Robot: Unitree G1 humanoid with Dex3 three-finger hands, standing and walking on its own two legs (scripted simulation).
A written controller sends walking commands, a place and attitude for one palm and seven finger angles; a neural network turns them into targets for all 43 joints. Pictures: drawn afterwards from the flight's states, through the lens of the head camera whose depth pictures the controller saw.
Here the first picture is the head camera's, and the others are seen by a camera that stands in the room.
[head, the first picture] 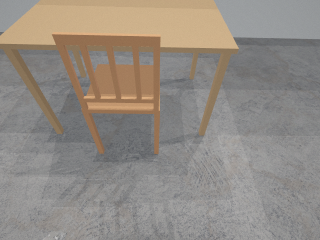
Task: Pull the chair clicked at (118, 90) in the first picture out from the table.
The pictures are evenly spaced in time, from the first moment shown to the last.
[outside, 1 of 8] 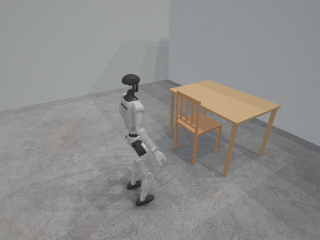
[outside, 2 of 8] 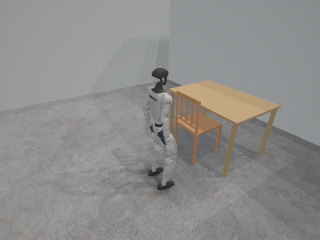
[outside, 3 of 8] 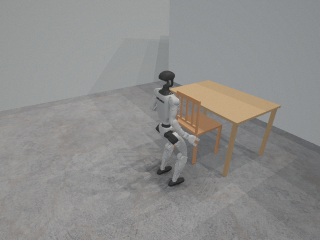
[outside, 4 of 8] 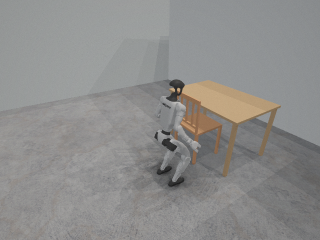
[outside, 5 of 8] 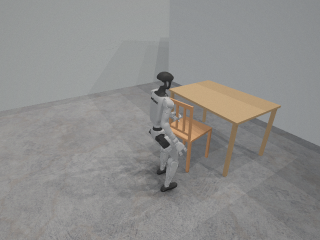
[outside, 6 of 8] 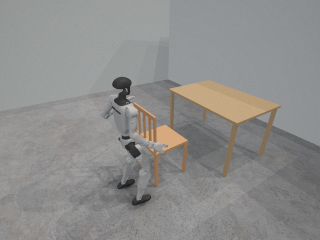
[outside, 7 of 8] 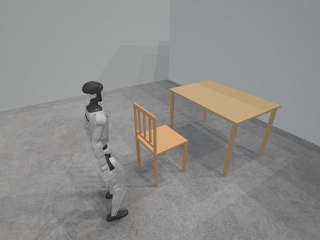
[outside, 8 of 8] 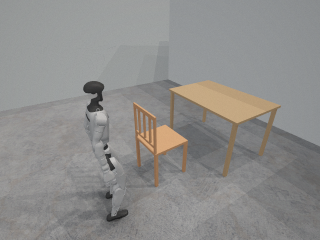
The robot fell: no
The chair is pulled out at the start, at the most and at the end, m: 0.00 0.62 0.61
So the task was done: yes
